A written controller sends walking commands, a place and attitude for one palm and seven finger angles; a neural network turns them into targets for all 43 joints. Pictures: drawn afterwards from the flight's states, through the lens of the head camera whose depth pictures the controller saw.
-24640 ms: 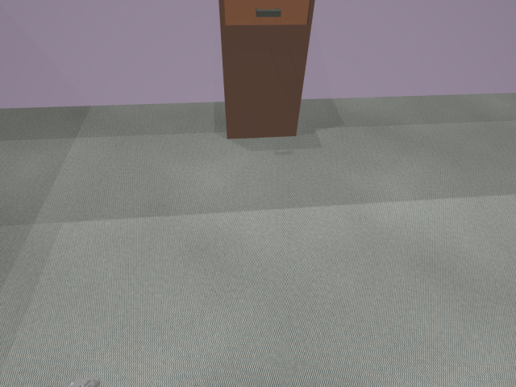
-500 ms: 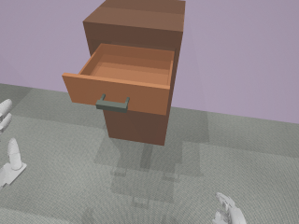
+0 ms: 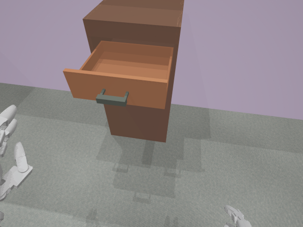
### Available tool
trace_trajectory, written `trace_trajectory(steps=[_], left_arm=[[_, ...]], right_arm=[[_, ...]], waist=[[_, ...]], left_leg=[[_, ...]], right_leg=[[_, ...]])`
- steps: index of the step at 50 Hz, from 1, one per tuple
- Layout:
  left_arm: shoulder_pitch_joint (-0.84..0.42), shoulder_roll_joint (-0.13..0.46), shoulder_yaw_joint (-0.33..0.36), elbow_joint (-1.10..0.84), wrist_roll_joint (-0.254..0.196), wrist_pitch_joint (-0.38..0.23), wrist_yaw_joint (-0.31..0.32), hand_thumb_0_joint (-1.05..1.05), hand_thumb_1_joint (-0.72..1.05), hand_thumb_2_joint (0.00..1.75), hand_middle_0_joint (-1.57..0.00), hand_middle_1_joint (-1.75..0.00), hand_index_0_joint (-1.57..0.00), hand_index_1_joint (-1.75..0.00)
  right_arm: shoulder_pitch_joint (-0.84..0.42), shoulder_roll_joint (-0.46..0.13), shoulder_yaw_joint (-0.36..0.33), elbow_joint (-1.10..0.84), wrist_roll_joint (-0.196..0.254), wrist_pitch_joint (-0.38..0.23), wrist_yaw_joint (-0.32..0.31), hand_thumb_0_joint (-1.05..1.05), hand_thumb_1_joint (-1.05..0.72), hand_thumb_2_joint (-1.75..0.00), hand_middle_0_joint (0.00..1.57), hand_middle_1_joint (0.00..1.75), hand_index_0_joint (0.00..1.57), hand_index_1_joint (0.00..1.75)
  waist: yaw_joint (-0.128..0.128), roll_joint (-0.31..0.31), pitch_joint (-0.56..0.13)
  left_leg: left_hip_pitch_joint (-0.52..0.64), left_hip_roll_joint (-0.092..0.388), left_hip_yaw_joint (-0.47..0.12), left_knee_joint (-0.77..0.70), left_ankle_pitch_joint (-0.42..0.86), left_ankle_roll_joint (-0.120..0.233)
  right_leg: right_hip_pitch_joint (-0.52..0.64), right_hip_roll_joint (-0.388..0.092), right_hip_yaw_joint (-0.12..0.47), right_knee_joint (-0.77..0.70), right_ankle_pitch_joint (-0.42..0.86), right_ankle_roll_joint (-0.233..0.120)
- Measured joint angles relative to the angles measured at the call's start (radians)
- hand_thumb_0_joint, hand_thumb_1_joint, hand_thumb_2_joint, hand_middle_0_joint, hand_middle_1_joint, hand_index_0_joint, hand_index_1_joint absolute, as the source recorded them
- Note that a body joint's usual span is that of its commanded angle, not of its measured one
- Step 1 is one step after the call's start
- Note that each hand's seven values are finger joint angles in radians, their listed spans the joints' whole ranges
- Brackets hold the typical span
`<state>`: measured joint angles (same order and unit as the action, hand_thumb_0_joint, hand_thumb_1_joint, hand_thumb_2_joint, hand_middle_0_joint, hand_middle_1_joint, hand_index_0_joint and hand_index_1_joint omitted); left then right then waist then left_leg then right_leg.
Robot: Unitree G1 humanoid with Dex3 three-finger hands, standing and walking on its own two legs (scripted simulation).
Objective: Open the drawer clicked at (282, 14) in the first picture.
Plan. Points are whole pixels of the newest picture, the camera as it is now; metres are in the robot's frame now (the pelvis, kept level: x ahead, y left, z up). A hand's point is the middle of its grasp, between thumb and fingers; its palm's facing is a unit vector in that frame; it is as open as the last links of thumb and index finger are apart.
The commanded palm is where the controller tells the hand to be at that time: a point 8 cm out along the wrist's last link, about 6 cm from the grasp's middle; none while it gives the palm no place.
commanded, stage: let the arm hang, fingers relaxed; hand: left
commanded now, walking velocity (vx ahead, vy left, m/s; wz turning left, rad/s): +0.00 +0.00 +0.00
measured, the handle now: (113, 96) +0.58 +0.18 -0.01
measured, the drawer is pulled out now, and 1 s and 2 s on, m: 0.30 0.30 0.30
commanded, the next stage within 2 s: look to check the result in 1.18 s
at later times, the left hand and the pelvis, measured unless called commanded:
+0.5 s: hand out of the picture -0.01 +0.18 -0.18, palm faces +0.12 -0.97 -0.21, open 7.0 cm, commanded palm none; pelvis +0.01 -0.01 +0.00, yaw +4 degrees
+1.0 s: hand out of the picture +0.00 +0.17 -0.17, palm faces +0.09 -0.98 -0.17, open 7.4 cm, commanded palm none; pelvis +0.01 +0.01 +0.00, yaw +3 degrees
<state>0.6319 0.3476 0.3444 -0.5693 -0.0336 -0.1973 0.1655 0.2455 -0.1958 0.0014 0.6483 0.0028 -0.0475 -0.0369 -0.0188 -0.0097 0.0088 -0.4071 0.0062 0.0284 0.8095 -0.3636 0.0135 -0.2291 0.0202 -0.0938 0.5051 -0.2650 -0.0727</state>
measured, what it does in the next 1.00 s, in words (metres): stands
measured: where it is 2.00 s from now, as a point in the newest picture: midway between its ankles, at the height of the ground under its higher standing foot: outside the picture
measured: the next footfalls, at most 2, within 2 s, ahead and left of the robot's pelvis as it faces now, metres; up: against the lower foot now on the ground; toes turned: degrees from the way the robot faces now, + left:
none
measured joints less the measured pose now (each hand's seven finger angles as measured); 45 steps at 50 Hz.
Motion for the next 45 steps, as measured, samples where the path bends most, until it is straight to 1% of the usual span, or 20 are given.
trace_trajectory(steps=[2, 4, 5, 6, 7, 9, 10, 11, 12, 13, 15, 17, 18, 19, 21, 24, 26, 30, 34, 45], left_arm=[[0.018, 0.001, -0.006, -0.013, 0.0, 0.003, 0.006, 0.01, 0.89, 0.89, -0.21, -0.3, -0.21, -0.3], [0.028, 0.009, -0.012, -0.04, -0.002, 0.004, 0.01, 0.01, 0.89, 0.89, -0.21, -0.3, -0.21, -0.3], [-0.002, 0.016, -0.028, 0.005, 0.022, -0.017, -0.006, 0.01, 0.89, 0.89, -0.21, -0.3, -0.21, -0.3], [-0.062, 0.019, -0.06, 0.098, 0.041, -0.006, -0.034, 0.01, 0.89, 0.89, -0.21, -0.3, -0.21, -0.3], [-0.128, 0.011, -0.097, 0.219, 0.054, 0.031, -0.062, 0.01, 0.89, 0.89, -0.21, -0.3, -0.21, -0.3], [-0.252, -0.028, -0.16, 0.508, 0.063, 0.127, -0.101, 0.0, 0.9, 0.89, -0.2, -0.3, -0.2, -0.3], [-0.303, -0.05, -0.184, 0.654, 0.064, 0.17, -0.113, 0.0, 0.9, 0.89, -0.2, -0.3, -0.2, -0.3], [-0.342, -0.068, -0.205, 0.789, 0.064, 0.205, -0.122, 0.0, 0.9, 0.89, -0.2, -0.3, -0.2, -0.3], [-0.367, -0.082, -0.227, 0.907, 0.066, 0.229, -0.13, 0.0, 0.9, 0.89, -0.2, -0.3, -0.2, -0.3], [-0.383, -0.104, -0.251, 1.02, 0.067, 0.245, -0.136, 0.01, 0.91, 0.89, -0.2, -0.3, -0.19, -0.3], [-0.382, -0.148, -0.306, 1.203, 0.065, 0.267, -0.152, 0.01, 0.91, 0.89, -0.2, -0.3, -0.19, -0.3], [-0.36, -0.193, -0.345, 1.335, 0.06, 0.272, -0.163, 0.01, 0.91, 0.89, -0.2, -0.3, -0.19, -0.3], [-0.353, -0.205, -0.322, 1.377, 0.047, 0.262, -0.144, 0.0, 0.95, 0.89, -0.2, -0.3, -0.2, -0.3], [-0.35, -0.198, -0.309, 1.413, 0.045, 0.254, -0.134, -0.01, 0.98, 0.89, -0.21, -0.3, -0.2, -0.3], [-0.341, -0.18, -0.302, 1.477, 0.047, 0.247, -0.136, -0.02, 1.01, 0.89, -0.21, -0.3, -0.21, -0.3], [-0.32, -0.165, -0.301, 1.555, 0.047, 0.241, -0.141, -0.02, 1.0, 0.89, -0.21, -0.3, -0.2, -0.3], [-0.307, -0.159, -0.301, 1.598, 0.047, 0.237, -0.141, -0.01, 0.98, 0.89, -0.21, -0.3, -0.2, -0.3], [-0.289, -0.16, -0.308, 1.665, 0.045, 0.231, -0.139, 0.0, 0.95, 0.89, -0.2, -0.3, -0.2, -0.3], [-0.292, -0.172, -0.317, 1.702, 0.044, 0.227, -0.136, 0.0, 0.93, 0.89, -0.2, -0.3, -0.2, -0.3], [-0.342, -0.221, -0.326, 1.704, 0.046, 0.209, -0.131, 0.0, 0.91, 0.89, -0.2, -0.3, -0.2, -0.3]], right_arm=[[0.002, -0.007, -0.001, -0.015, -0.001, -0.005, -0.008, 0.01, -0.91, -0.9, 0.2, 0.3, 0.2, 0.3], [0.005, -0.026, -0.006, -0.038, -0.002, -0.019, -0.015, 0.01, -0.91, -0.9, 0.2, 0.3, 0.2, 0.3], [-0.001, -0.038, -0.022, -0.024, -0.006, -0.046, 0.001, 0.01, -0.91, -0.9, 0.2, 0.3, 0.2, 0.3], [-0.013, -0.05, -0.035, -0.002, -0.009, -0.05, 0.016, 0.01, -0.91, -0.9, 0.2, 0.3, 0.2, 0.3], [-0.027, -0.062, -0.04, 0.022, -0.015, -0.038, 0.026, 0.01, -0.91, -0.9, 0.2, 0.3, 0.2, 0.3], [-0.052, -0.071, -0.037, 0.064, -0.033, -0.004, 0.034, 0.01, -0.91, -0.9, 0.2, 0.3, 0.2, 0.3], [-0.06, -0.066, -0.03, 0.08, -0.04, 0.01, 0.035, 0.01, -0.91, -0.9, 0.2, 0.3, 0.2, 0.3], [-0.067, -0.057, -0.021, 0.093, -0.043, 0.021, 0.034, 0.01, -0.91, -0.9, 0.2, 0.3, 0.2, 0.3], [-0.072, -0.043, -0.012, 0.105, -0.04, 0.03, 0.034, 0.01, -0.91, -0.9, 0.2, 0.3, 0.2, 0.3], [-0.078, -0.032, -0.007, 0.122, -0.035, 0.04, 0.034, 0.01, -0.91, -0.9, 0.2, 0.3, 0.2, 0.3], [-0.075, -0.009, -0.004, 0.156, -0.029, 0.063, 0.033, 0.01, -0.91, -0.9, 0.2, 0.3, 0.2, 0.3], [-0.061, 0.01, -0.003, 0.193, -0.028, 0.076, 0.031, 0.01, -0.91, -0.9, 0.2, 0.3, 0.2, 0.3], [-0.049, 0.021, -0.003, 0.214, -0.027, 0.077, 0.028, 0.01, -0.91, -0.9, 0.2, 0.3, 0.2, 0.3], [-0.038, 0.034, -0.001, 0.239, -0.025, 0.078, 0.025, 0.01, -0.91, -0.9, 0.2, 0.3, 0.2, 0.3], [-0.017, 0.044, -0.013, 0.285, -0.022, 0.079, 0.01, 0.0, -0.93, -0.9, 0.2, 0.3, 0.2, 0.3], [0.01, 0.034, -0.02, 0.342, -0.023, 0.081, 0.003, 0.0, -0.94, -0.9, 0.2, 0.3, 0.2, 0.3], [0.026, 0.03, -0.02, 0.373, -0.021, 0.079, 0.0, 0.0, -0.94, -0.9, 0.2, 0.3, 0.2, 0.3], [0.048, 0.031, -0.017, 0.422, -0.018, 0.075, -0.004, 0.0, -0.93, -0.9, 0.2, 0.3, 0.2, 0.3], [0.059, 0.045, -0.011, 0.451, -0.016, 0.07, -0.006, 0.0, -0.92, -0.9, 0.2, 0.3, 0.2, 0.3], [0.061, 0.103, -0.002, 0.479, -0.019, 0.064, -0.005, 0.01, -0.92, -0.9, 0.2, 0.3, 0.2, 0.3]], waist=[[-0.003, -0.013, 0.003], [-0.004, 0.003, 0.011], [-0.006, 0.015, 0.009], [-0.001, 0.019, 0.007], [0.002, 0.024, -0.001], [-0.004, 0.032, -0.017], [-0.008, 0.029, -0.017], [-0.011, 0.02, -0.013], [-0.01, 0.006, -0.005], [-0.013, 0.009, 0.01], [-0.022, 0.015, 0.03], [-0.021, 0.016, 0.049], [-0.015, 0.014, 0.059], [-0.005, 0.006, 0.069], [0.011, -0.001, 0.08], [0.026, 0.003, 0.086], [0.03, 0.006, 0.088], [0.031, 0.012, 0.087], [0.028, 0.017, 0.081], [0.017, 0.024, 0.05]], left_leg=[[0.054, 0.006, 0.014, -0.137, 0.04, 0.006], [0.117, 0.025, -0.002, -0.285, 0.105, 0.018], [0.096, 0.027, -0.013, -0.286, 0.169, 0.013], [0.067, 0.015, -0.018, -0.253, 0.173, 0.005], [0.043, 0.002, -0.02, -0.223, 0.158, 0.0], [0.013, -0.022, -0.027, -0.194, 0.133, -0.002], [0.009, -0.032, -0.028, -0.188, 0.128, -0.003], [0.009, -0.04, -0.027, -0.18, 0.125, -0.005], [0.011, -0.045, -0.023, -0.166, 0.119, -0.01], [0.019, -0.037, -0.028, -0.153, 0.11, -0.016], [0.04, -0.023, -0.046, -0.147, 0.07, -0.015], [0.062, -0.007, -0.061, -0.167, 0.088, -0.011], [0.072, 0.002, -0.07, -0.185, 0.126, -0.016], [0.082, 0.007, -0.075, -0.2, 0.139, -0.027], [0.1, 0.014, -0.079, -0.234, 0.144, -0.041], [0.118, 0.018, -0.078, -0.28, 0.159, -0.038], [0.13, 0.018, -0.076, -0.306, 0.171, -0.034], [0.153, 0.014, -0.067, -0.342, 0.185, -0.028], [0.168, 0.008, -0.058, -0.362, 0.192, -0.021], [0.186, -0.009, -0.045, -0.378, 0.198, -0.009]], right_leg=[[0.01, -0.003, 0.002, -0.013, 0.004, 0.003], [0.008, 0.012, -0.008, 0.003, -0.007, 0.009], [-0.022, 0.009, -0.02, 0.045, -0.023, 0.024], [-0.058, -0.002, -0.008, 0.106, -0.06, 0.039], [-0.095, -0.011, 0.015, 0.175, -0.125, 0.049], [-0.15, -0.019, 0.066, 0.289, -0.213, 0.059], [-0.155, -0.021, 0.085, 0.301, -0.222, 0.063], [-0.141, -0.025, 0.099, 0.268, -0.189, 0.066], [-0.12, -0.028, 0.112, 0.219, -0.113, 0.063], [-0.109, -0.019, 0.109, 0.219, -0.09, 0.053], [-0.076, -0.001, 0.093, 0.203, -0.095, 0.035], [-0.041, 0.018, 0.082, 0.158, -0.088, 0.025], [-0.026, 0.027, 0.075, 0.134, -0.078, 0.022], [-0.011, 0.032, 0.072, 0.111, -0.068, 0.021], [0.013, 0.038, 0.07, 0.061, -0.042, 0.02], [0.04, 0.042, 0.072, -0.006, -0.008, 0.023], [0.053, 0.041, 0.075, -0.038, 0.008, 0.026], [0.075, 0.036, 0.084, -0.075, 0.025, 0.033], [0.086, 0.028, 0.092, -0.09, 0.031, 0.04], [0.09, 0.011, 0.104, -0.08, 0.025, 0.052]])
